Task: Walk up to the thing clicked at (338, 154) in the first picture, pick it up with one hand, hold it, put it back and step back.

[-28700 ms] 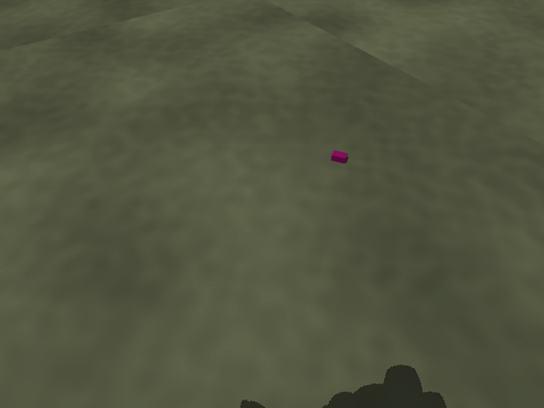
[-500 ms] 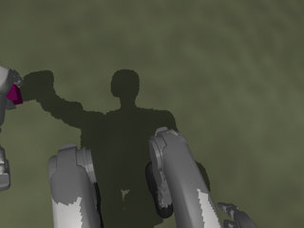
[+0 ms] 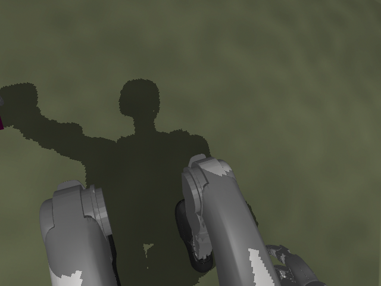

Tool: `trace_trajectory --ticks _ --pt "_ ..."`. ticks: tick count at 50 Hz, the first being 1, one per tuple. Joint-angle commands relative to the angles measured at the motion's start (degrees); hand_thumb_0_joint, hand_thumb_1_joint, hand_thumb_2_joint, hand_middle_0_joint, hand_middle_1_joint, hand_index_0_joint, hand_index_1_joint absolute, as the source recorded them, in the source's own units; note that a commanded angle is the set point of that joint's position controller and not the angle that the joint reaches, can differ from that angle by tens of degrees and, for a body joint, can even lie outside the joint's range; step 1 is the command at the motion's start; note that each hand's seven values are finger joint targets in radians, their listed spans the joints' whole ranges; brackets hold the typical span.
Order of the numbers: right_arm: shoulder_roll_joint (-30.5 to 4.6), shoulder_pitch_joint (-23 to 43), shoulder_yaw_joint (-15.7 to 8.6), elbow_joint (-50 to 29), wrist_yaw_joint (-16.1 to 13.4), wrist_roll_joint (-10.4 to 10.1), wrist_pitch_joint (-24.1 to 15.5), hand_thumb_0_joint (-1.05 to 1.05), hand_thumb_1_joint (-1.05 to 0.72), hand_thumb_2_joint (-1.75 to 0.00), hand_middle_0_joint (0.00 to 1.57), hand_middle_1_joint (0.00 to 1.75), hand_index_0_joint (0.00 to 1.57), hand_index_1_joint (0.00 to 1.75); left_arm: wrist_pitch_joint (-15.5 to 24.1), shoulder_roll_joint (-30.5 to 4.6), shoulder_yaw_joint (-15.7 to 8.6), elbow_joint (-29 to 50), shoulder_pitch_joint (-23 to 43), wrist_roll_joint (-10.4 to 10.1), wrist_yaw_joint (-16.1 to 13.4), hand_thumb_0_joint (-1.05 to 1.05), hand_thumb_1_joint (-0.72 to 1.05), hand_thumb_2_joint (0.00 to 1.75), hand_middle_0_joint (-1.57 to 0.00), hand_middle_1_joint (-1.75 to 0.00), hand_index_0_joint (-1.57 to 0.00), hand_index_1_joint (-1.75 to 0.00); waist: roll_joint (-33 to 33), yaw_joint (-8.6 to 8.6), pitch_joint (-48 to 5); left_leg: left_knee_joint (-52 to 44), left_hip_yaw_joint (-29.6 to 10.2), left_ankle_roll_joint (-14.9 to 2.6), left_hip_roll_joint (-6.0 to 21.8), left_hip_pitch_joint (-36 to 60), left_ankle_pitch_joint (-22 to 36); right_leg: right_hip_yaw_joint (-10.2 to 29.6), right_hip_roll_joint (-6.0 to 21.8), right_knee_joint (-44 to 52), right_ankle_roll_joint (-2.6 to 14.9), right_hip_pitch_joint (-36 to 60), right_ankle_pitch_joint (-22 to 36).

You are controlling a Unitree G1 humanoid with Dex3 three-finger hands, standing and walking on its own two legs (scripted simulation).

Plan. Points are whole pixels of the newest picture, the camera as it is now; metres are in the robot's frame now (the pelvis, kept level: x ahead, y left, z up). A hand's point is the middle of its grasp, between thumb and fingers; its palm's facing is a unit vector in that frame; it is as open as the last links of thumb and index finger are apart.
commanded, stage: lower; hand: left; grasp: from above
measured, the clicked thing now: out of the picture +0.46 +0.35 -0.22
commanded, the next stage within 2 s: rest in 0.14 s
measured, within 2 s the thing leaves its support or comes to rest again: rests again in 1.22 s
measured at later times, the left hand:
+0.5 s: hand out of the picture +0.46 +0.33 -0.24, palm faces -0.46 -0.11 -0.88, open 7.2 cm
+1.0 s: hand (0, 127) +0.46 +0.33 -0.26, palm faces -0.45 -0.12 -0.88, open 7.2 cm
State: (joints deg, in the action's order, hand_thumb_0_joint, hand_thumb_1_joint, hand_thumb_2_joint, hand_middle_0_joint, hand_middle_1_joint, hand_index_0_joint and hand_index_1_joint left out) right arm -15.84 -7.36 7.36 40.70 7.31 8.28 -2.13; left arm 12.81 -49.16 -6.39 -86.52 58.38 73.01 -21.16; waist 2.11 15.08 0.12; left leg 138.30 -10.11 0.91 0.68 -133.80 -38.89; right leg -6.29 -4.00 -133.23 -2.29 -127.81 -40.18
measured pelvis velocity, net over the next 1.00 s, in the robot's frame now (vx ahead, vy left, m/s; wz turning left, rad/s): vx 0.00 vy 0.01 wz -0.08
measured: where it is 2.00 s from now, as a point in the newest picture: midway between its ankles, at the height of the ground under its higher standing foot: (154, 261)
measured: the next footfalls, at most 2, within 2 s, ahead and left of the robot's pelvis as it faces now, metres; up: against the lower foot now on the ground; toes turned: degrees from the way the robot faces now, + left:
none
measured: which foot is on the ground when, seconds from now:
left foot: down 0.00-1.00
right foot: down 0.00-1.00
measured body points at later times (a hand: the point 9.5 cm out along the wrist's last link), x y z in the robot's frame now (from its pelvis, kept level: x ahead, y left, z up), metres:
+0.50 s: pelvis +0.00 +0.00 -0.02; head +0.28 +0.10 +0.32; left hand +0.48 +0.34 -0.19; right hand +0.06 -0.27 -0.10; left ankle +0.07 +0.13 -0.30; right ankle +0.10 -0.12 -0.30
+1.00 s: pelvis +0.00 +0.01 -0.02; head +0.28 +0.12 +0.31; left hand +0.48 +0.33 -0.21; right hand +0.05 -0.26 -0.09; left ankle +0.07 +0.13 -0.30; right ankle +0.10 -0.12 -0.30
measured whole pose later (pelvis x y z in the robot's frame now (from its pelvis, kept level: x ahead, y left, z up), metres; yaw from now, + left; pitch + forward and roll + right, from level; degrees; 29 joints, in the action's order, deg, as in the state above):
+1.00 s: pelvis +0.00 +0.01 -0.02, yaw -5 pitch +29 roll -14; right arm -18.2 -4.8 15.3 38.2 9.7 12.7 -7.7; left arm 14.1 -58.3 -8.0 -94.7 59.0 74.2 -30.8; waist 7.7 19.3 7.6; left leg 145.1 -15.0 1.0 1.1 -135.0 -40.5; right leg -10.1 -5.8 -136.3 -3.1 -128.0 -39.6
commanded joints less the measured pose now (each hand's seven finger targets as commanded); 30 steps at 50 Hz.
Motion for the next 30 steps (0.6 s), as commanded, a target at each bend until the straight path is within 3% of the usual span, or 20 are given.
trace_trajectory --ticks 1,2,3,6,8,10,13,17,18,20,23,26,27,28,30 --pt "-15.2 -11.8 -4.0 -0.2 -0.5 0.7 0.0 0.0 -0.9 -0.9 0.2 0.3 0.2 0.3 0.8 -16.1 -1.7 7.8 17.9 -0.5 -3.4 0.0 0.9 0.22 -1.23 -0.24 -1.26 -0.21 -21.5 0.63 -40.5 -12.5 4.9 -2.02 0.3 31.7 11.3 -5.1 -1.2 11.5 4.06 17.8 14.8" --pt "-15.1 -11.8 -3.9 0.1 -0.4 0.8 -0.2 0.0 -0.91 -0.9 0.2 0.3 0.2 0.3 0.7 -14.8 -0.7 5.3 16.8 -0.4 -3.6 0.0 0.9 0.24 -1.24 -0.25 -1.27 -0.22 -20.7 1.16 -37.7 -11.8 4.9 -2.12 0.4 30.9 10.6 -5.1 -1.3 11.7 4.08 16.5 14.3" --pt "-15.2 -12.2 -3.5 0.0 -0.3 1.1 -0.3 0.0 -0.9 -0.9 0.2 0.3 0.2 0.3 1.0 -16.0 -1.1 5.8 18.1 -0.3 -3.9 0.0 0.91 0.25 -1.24 -0.26 -1.27 -0.23 -19.9 1.97 -37.1 -11.2 5.0 -2.37 0.4 28.9 9.8 -5.0 -1.5 12.1 3.83 17.3 14.1" --pt "-16.2 -11.7 -3.1 -0.3 -0.3 1.6 -0.6 0.0 -0.9 -0.9 0.2 0.3 0.2 0.3 1.6 -19.5 -3.4 7.3 18.1 0.3 -5.1 0.0 0.93 0.25 -1.26 -0.26 -1.29 -0.23 -22.5 0.7 -38.8 -10.8 5.0 -2.04 0.4 30.1 10.8 -5.4 -1.4 11.3 3.97 17.9 14.7" --pt "-16.0 -11.4 -3.0 -0.3 -0.2 1.6 -0.7 0.0 -0.9 -0.9 0.2 0.3 0.2 0.3 1.4 -18.5 -3.0 6.6 17.8 0.7 -5.8 0.0 0.94 0.24 -1.25 -0.27 -1.29 -0.24 -23.8 0.54 -38.4 -11.2 4.7 -1.73 0.5 31.1 10.8 -5.7 -1.4 10.3 4.29 16.4 14.3" --pt "-16.5 -11.9 -2.9 -0.4 0.0 1.9 -1.2 0.0 -0.9 -0.9 0.2 0.3 0.2 0.3 1.4 -18.1 -2.8 6.2 17.8 0.7 -6.0 0.0 0.97 0.28 -1.28 -0.29 -1.31 -0.25 -23.9 1.99 -37.4 -10.5 4.2 -1.7 0.6 31.6 11.4 -6.2 -1.5 10.1 4.25 16.0 14.7" --pt "-17.0 -11.5 -2.6 -0.8 0.0 2.1 -1.4 0.0 -0.89 -0.89 0.2 0.3 0.2 0.3 1.1 -20.5 -4.1 6.3 16.8 0.6 -6.9 0.0 0.97 0.25 -1.27 -0.25 -1.3 -0.22 -23.5 1.27 -38.4 -9.5 4.5 -1.9 0.7 30.1 12.3 -6.0 -1.5 10.2 3.99 17.7 16.0" --pt "-17.6 -11.6 -2.0 -0.9 0.2 2.4 -1.8 0.0 -0.89 -0.89 0.2 0.3 0.2 0.3 0.8 -19.7 -3.8 4.2 15.9 0.2 -7.4 0.0 0.93 0.23 -1.23 -0.26 -1.26 -0.22 -21.7 2.55 -35.6 -8.5 4.2 -2.02 0.8 28.4 11.9 -6.5 -1.8 10.2 4.03 17.1 15.7" --pt "-16.9 -11.2 -1.6 -0.7 0.4 2.4 -2.0 0.0 -0.89 -0.89 0.2 0.3 0.2 0.3 0.6 -19.4 -2.9 4.0 15.6 0.1 -7.4 0.0 0.9 0.24 -1.21 -0.25 -1.24 -0.22 -22.4 2.23 -35.5 -8.6 4.1 -2.03 1.0 28.7 11.7 -6.3 -1.9 10.2 3.89 17.7 15.7" --pt "-17.6 -11.0 -1.7 -0.8 0.4 2.5 -2.3 0.0 -0.89 -0.89 0.2 0.3 0.2 0.3 0.6 -20.7 -4.0 5.1 15.6 0.1 -7.7 0.0 0.89 0.22 -1.21 -0.24 -1.25 -0.2 -24.5 1.67 -36.7 -9.4 3.8 -1.52 0.9 30.7 12.3 -6.8 -1.8 9.5 4.24 17.2 15.6" --pt "-18.3 -11.5 -1.3 -1.1 0.6 2.9 -2.7 0.0 -0.89 -0.89 0.2 0.3 0.2 0.3 0.4 -20.6 -4.1 4.5 15.4 0.1 -8.0 0.0 0.93 0.23 -1.23 -0.25 -1.27 -0.21 -23.2 3.23 -36.1 -7.8 3.5 -1.73 1.1 30.8 14.7 -7.2 -1.9 9.4 4.03 18.2 17.9" --pt "-18.7 -10.7 -0.9 -1.7 0.8 2.9 -3.0 0.0 -0.9 -0.9 0.2 0.3 0.2 0.3 0.8 -22.3 -5.0 4.3 15.2 -0.1 -8.6 0.0 0.93 0.25 -1.24 -0.24 -1.27 -0.21 -23.7 3.06 -36.0 -7.8 3.2 -1.53 1.3 30.4 15.2 -7.5 -2.1 9.1 4.06 18.8 18.5" --pt "-18.2 -10.7 -0.5 -1.4 0.9 3.0 -3.2 0.0 -0.9 -0.9 0.2 0.3 0.2 0.3 0.7 -21.4 -3.7 3.5 15.0 0.0 -8.5 0.0 0.93 0.25 -1.24 -0.25 -1.27 -0.21 -23.9 3.2 -35.4 -7.6 3.2 -1.61 1.4 30.8 15.1 -7.3 -2.1 9.1 4.02 18.8 18.5" --pt "-18.8 -10.7 -0.5 -1.8 1.0 3.3 -3.3 0.0 -0.9 -0.9 0.2 0.3 0.2 0.3 0.8 -22.5 -4.7 4.4 15.5 0.2 -8.9 0.0 0.92 0.26 -1.23 -0.26 -1.26 -0.23 -24.0 3.73 -35.6 -7.1 3.1 -1.61 1.5 31.0 16.0 -7.5 -2.2 9.2 3.97 19.2 19.3" --pt "-18.7 -10.7 0.1 -1.5 1.1 3.5 -3.5 0.0 -0.9 -0.9 0.2 0.3 0.2 0.3 1.0 -22.5 -4.2 3.3 15.6 0.2 -9.3 0.0 0.95 0.23 -1.25 -0.26 -1.28 -0.22 -25.2 3.84 -34.3 -7.7 3.1 -1.46 1.3 29.9 14.2 -7.7 -2.2 9.1 4.05 19.0 17.7"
